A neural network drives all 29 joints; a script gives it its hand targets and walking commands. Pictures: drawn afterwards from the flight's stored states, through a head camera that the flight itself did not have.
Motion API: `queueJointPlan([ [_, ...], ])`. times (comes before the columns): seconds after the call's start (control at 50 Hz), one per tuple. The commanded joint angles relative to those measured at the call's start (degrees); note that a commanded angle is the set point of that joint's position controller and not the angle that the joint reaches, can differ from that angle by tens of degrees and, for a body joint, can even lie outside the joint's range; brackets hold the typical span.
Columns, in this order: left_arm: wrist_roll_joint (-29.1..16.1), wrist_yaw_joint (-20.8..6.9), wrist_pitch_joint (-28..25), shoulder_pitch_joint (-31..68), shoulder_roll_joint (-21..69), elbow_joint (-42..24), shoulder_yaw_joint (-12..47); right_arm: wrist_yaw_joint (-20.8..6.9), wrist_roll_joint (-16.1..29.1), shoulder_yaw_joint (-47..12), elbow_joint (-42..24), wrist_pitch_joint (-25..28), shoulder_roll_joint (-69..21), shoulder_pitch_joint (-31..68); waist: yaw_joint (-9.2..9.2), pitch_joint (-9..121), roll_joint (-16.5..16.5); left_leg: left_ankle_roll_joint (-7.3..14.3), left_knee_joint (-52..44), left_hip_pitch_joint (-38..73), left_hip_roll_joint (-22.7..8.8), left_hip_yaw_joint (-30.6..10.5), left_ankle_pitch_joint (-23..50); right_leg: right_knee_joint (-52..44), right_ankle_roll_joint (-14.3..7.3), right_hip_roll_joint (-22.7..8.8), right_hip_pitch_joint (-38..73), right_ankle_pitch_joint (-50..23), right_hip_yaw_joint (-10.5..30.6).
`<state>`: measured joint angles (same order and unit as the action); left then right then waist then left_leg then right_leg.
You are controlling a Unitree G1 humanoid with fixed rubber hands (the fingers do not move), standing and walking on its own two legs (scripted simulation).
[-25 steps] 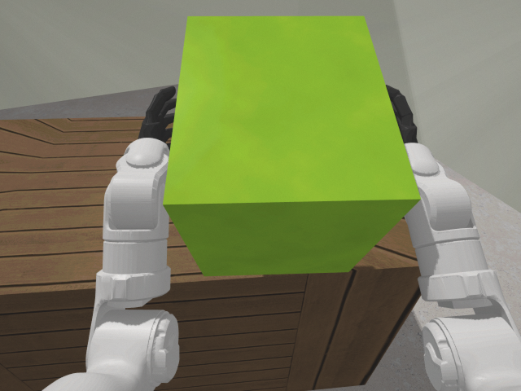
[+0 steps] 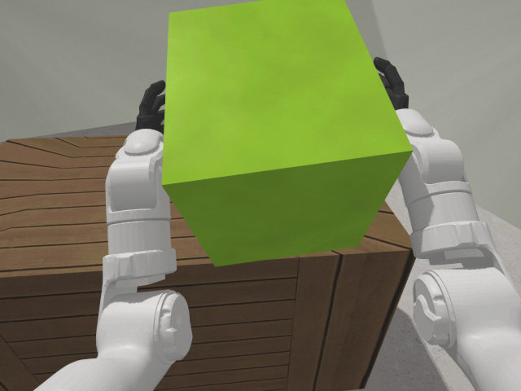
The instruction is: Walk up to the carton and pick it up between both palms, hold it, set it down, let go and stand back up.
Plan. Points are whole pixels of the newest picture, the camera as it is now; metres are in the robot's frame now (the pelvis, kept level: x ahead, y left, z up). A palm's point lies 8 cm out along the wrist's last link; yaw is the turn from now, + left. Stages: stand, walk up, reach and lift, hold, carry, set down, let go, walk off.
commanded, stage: hold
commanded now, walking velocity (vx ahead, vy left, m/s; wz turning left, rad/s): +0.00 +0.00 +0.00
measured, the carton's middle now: (272, 140) +0.38 +0.02 +0.27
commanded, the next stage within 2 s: set down in 0.46 s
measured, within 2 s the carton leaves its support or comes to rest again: neither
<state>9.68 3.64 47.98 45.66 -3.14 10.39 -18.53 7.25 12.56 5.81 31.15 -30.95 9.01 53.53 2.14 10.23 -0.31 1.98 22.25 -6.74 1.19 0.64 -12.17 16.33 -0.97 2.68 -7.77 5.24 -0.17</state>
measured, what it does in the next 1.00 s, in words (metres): walks backwards: right foot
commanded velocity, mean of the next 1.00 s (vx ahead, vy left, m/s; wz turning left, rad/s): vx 0.00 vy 0.00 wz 0.00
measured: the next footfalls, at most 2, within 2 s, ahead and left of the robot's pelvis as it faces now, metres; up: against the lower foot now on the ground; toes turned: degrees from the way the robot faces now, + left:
right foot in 0.58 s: +0.17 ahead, -0.19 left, +0.00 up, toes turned -28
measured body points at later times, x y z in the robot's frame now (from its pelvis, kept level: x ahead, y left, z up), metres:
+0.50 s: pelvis -0.09 +0.03 +0.01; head -0.16 +0.07 +0.45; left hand +0.33 +0.20 +0.27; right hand +0.32 -0.13 +0.29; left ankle -0.04 +0.09 -0.74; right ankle +0.00 -0.10 -0.73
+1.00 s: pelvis -0.11 +0.03 +0.00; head -0.18 +0.07 +0.44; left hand +0.31 +0.20 +0.26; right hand +0.30 -0.14 +0.27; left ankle -0.03 +0.09 -0.75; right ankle -0.07 -0.10 -0.74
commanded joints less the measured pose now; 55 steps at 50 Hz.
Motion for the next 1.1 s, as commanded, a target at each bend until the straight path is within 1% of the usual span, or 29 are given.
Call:
queueJointPlan([
  [0.0, 8.5, -18.0, -4.1, 53.9, 10.9, 34.1, -3.9, -11.4, -7.1, 5.3, 20.0, 0.4, -26.9, 50.3, -0.25, -10.7, -10.1, 2.4, -6.2, -11.8, -0.6, -1.5, -21.0, -8.3, -2.5, -9.1, -0.4, 41.5, 5.2],
  [0.04, 5.1, -17.0, -9.0, 57.9, 13.6, 27.7, -5.0, -12.1, -5.8, 5.1, 15.1, 5.5, -31.6, 51.8, -1.60, -3.6, -13.3, 1.6, 1.5, -1.7, 2.8, -2.1, -7.6, -11.6, -4.1, -13.7, -10.1, 43.6, 7.4],
  [0.08, -6.6, -11.4, -13.5, 73.2, 22.7, 6.5, 9.4, -12.8, -2.5, 1.1, 9.0, 8.2, -35.8, 62.9, -4.50, 14.2, 3.6, -2.3, -10.5, -12.7, -3.3, -1.2, 1.1, -0.8, 1.2, -2.4, 12.8, 6.4, -1.6],
  [0.12, -16.9, -9.1, -18.1, 86.2, 25.6, 2.8, 24.4, -11.2, -0.9, -7.2, 10.8, 9.9, -43.8, 63.5, 2.58, 35.8, 2.4, -6.0, -0.7, -5.1, -1.6, -2.4, 28.9, 5.8, 2.4, -2.1, 22.7, -26.6, -0.7],
  [0.14, -19.4, -8.2, -19.6, 93.1, 24.3, 2.4, 27.7, -11.0, -0.2, -10.8, 11.0, 10.3, -45.8, 66.3, 3.94, 42.4, 2.4, -6.2, 2.3, -3.9, -1.0, -3.5, 32.0, 7.7, 3.2, -2.1, 22.3, -29.7, -0.2],
  [0.16, -21.2, -6.8, -20.9, 95.7, 23.7, 0.7, 29.3, -11.4, -0.2, -11.5, 9.6, 11.0, -45.7, 67.7, 5.01, 47.3, 3.0, -5.7, 2.7, -1.3, -0.9, -4.1, 26.1, 6.3, 3.7, -2.5, 18.0, -22.8, 0.2],
  [0.18, -20.8, -5.0, -23.0, 100.2, 23.2, 1.2, 26.3, -13.2, -2.1, -5.7, 10.6, 12.6, -42.6, 73.0, 2.60, 48.9, 3.0, -4.1, -0.9, -2.2, -1.6, -3.8, 5.8, 1.1, 3.2, -4.0, 11.4, 2.2, 1.0],
  [0.2, -17.3, -5.8, -24.7, 93.9, 24.2, 2.9, 21.0, -14.2, -4.5, -0.9, 12.5, 15.5, -42.2, 66.8, 2.16, 42.3, -4.6, -2.1, 2.9, 6.1, 1.4, -6.4, -9.2, -7.1, -1.9, -12.2, -7.0, 33.6, 5.0],
  [0.22, -14.3, -7.1, -24.6, 89.3, 26.2, 11.4, 19.6, -14.8, -7.8, 3.8, 19.0, 18.0, -39.6, 61.2, 6.32, 38.0, -9.0, -0.7, 10.5, 21.7, 2.3, -12.7, -2.8, -10.3, -5.7, -18.2, -26.5, 38.7, 6.2],
  [0.24, -12.5, -6.9, -23.5, 83.3, 29.2, 11.1, 19.4, -15.2, -9.2, 5.5, 20.1, 18.8, -37.2, 57.2, 6.82, 35.2, -6.9, -2.0, 13.4, 31.0, 2.4, -14.0, 3.0, -10.7, -8.6, -19.4, -37.2, 38.6, 5.5],
  [0.28, -10.3, -7.3, -21.1, 79.3, 30.6, 17.7, 17.1, -15.3, -14.7, 11.3, 24.5, 18.2, -30.1, 53.6, 9.81, 24.7, -1.8, -2.7, 4.9, 21.7, -1.5, -13.2, -6.6, -7.5, -7.3, -15.3, -29.2, 30.3, 1.0],
  [0.34, -5.2, -7.0, -19.0, 84.3, 20.9, 45.1, 12.2, -16.1, -25.9, 24.4, 39.7, 15.9, -18.3, 61.9, 12.67, -0.5, 10.7, 0.3, -23.3, -36.1, -14.0, -12.5, -49.6, 7.2, 5.6, 1.9, 19.7, 13.5, -9.8],
  [0.38, 4.1, -8.1, -18.2, 69.0, 13.7, 58.9, 1.1, -17.2, -30.4, 31.3, 44.0, 15.8, -15.1, 57.7, 8.74, -14.2, 5.0, 2.1, -25.4, -37.3, -12.1, -10.8, -50.2, 4.4, 5.9, 0.1, 20.6, 14.0, -9.3],
  [0.42, 3.0, -5.3, -16.8, 65.1, 13.5, 47.8, -0.5, -18.7, -25.9, 26.2, 34.5, 14.2, -18.4, 61.8, -0.54, -8.4, 2.4, -0.2, -21.1, -23.2, -8.8, -7.4, -27.2, 3.7, 4.0, -2.2, 11.7, 11.9, -7.1],
  [0.44, 2.0, -4.9, -16.9, 68.0, 14.7, 44.1, 0.0, -18.6, -25.5, 24.9, 33.8, 13.6, -18.8, 63.5, -1.23, -5.7, 2.7, -1.7, -17.9, -19.0, -8.0, -5.8, -15.4, 3.3, 3.6, -2.4, 9.7, 9.3, -6.0],
  [0.46, 0.3, -5.2, -22.5, 57.1, 26.2, 28.4, 5.6, -19.0, -16.1, 10.7, 25.4, 19.5, -22.9, 61.4, -5.92, 13.6, 8.4, -4.4, -10.4, 1.7, -7.6, -0.4, 19.3, 4.3, 1.7, -0.7, 11.5, -6.5, -4.9],
  [0.48, -1.1, -4.3, -24.6, 64.6, 27.3, 24.0, 7.7, -19.0, -16.2, 10.0, 22.0, 22.7, -22.7, 66.6, -4.24, 24.7, 8.4, -7.1, -2.6, 9.5, -7.2, -0.2, 43.3, 3.8, 0.9, -1.0, 7.1, -13.2, -5.3],
  [0.52, -1.3, -3.2, -27.5, 67.7, 27.6, 21.8, 9.3, -19.0, -14.9, 5.3, 17.0, 26.6, -26.0, 69.3, -4.71, 41.3, 6.4, -8.2, 3.3, 16.1, -6.5, -1.6, 60.2, 2.8, 1.4, -0.2, 2.1, -17.3, -6.7],
  [0.54, 0.0, -3.1, -28.7, 70.5, 26.5, 23.2, 6.5, -18.6, -14.4, 4.3, 20.7, 27.2, -28.2, 69.3, -5.89, 45.2, 2.1, -6.4, 1.0, 16.7, -5.1, -0.9, 44.0, 1.4, 2.2, -0.9, 1.6, -9.9, -5.4],
  [0.56, 2.3, -3.7, -28.7, 66.4, 24.5, 28.8, 3.0, -18.5, -15.2, 4.3, 27.4, 25.4, -29.7, 67.0, -7.74, 40.2, -4.5, -1.1, -6.6, 9.5, -3.8, -0.7, 2.1, 0.2, 2.4, -2.7, 4.4, 7.8, -2.6],
  [0.58, 4.5, -4.4, -28.1, 62.9, 19.0, 32.1, -1.0, -19.1, -16.4, 6.4, 30.7, 24.2, -28.6, 64.0, -9.00, 32.7, -7.8, 1.2, -10.1, 7.4, -3.4, -1.6, -12.9, -0.4, 1.4, -5.4, 2.9, 16.2, -2.5],
  [0.62, 3.8, -4.2, -27.5, 59.4, 23.7, 29.5, 3.9, -19.5, -17.0, 11.0, 32.0, 25.8, -26.0, 58.8, -5.80, 31.4, -0.6, -0.2, -10.8, 13.2, -6.0, -4.7, -12.6, 1.6, -0.1, -4.9, -3.1, 13.4, -4.5],
  [0.66, -1.1, -2.2, -29.1, 66.1, 32.0, 25.7, 12.2, -20.3, -18.0, 14.4, 27.5, 28.9, -24.4, 63.0, -2.09, 36.8, 8.1, -3.7, -13.2, 10.6, -10.4, -6.9, -8.9, 4.7, 1.9, -0.9, -4.4, 8.8, -6.4],
  [0.72, -6.8, -0.2, -31.0, 67.8, 39.7, 22.9, 21.6, -21.0, -16.4, 11.8, 22.5, 31.6, -25.1, 66.1, 0.14, 42.6, 9.8, -8.1, -9.5, 14.1, -12.3, -9.6, 1.9, 4.6, 1.4, 0.0, -10.6, 4.9, -6.3],
  [0.76, -7.4, 0.5, -31.8, 68.0, 40.6, 23.8, 22.5, -21.4, -16.7, 12.5, 21.6, 32.4, -24.4, 66.6, 0.47, 41.8, 9.0, -8.5, -10.6, 11.8, -13.1, -11.1, -5.2, 4.7, 1.6, 0.1, -11.5, 7.4, -6.2],
  [0.82, -4.1, 0.0, -32.0, 65.9, 35.5, 28.3, 17.7, -21.9, -19.1, 15.8, 22.8, 32.6, -22.7, 65.6, -1.03, 32.8, 6.7, -6.6, -14.1, 5.3, -13.0, -10.7, -16.6, 4.9, 2.4, -0.7, -7.6, 9.9, -6.0],
  [0.96, 6.2, -4.6, -29.0, 57.8, 14.9, 44.6, 0.1, -20.9, -24.2, 23.3, 30.2, 28.4, -14.8, 61.1, -5.56, 9.4, -1.0, -0.8, -15.1, 0.7, -6.5, -2.9, -21.1, 1.2, 1.4, -3.5, -2.8, 15.0, -5.3],
  [1.04, 10.6, -6.7, -27.6, 51.7, 8.6, 43.8, -7.7, -20.0, -22.6, 19.7, 32.0, 25.6, -16.8, 56.6, -8.60, 5.0, -7.8, 1.9, -6.5, 11.6, -0.6, 1.1, -10.0, -4.5, -2.4, -8.6, -10.7, 21.8, -1.6],
  [1.08, 9.8, -6.4, -28.0, 54.9, 9.3, 37.3, -7.5, -19.1, -21.9, 17.9, 30.6, 26.0, -19.7, 56.5, -9.11, 8.9, -5.7, 1.5, -7.3, 10.4, -0.4, 3.4, -4.3, -4.3, -1.5, -6.8, -6.5, 16.8, -3.0],
])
